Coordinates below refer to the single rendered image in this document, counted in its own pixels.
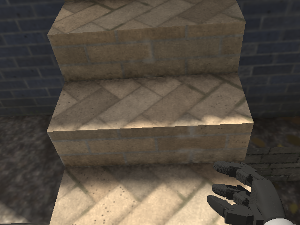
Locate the right robot hand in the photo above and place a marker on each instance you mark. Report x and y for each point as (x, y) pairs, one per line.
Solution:
(254, 207)

